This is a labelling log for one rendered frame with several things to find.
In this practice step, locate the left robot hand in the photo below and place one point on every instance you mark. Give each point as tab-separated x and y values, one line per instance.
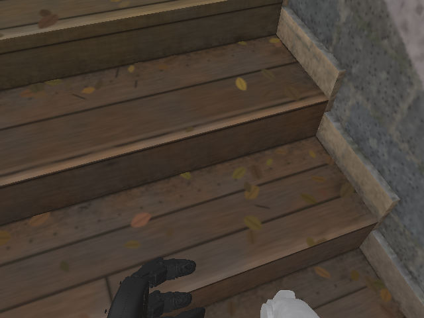
133	300

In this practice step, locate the right robot shin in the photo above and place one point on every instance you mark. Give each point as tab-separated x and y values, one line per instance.
284	293

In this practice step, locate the right robot thigh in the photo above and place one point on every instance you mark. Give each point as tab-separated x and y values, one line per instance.
286	308

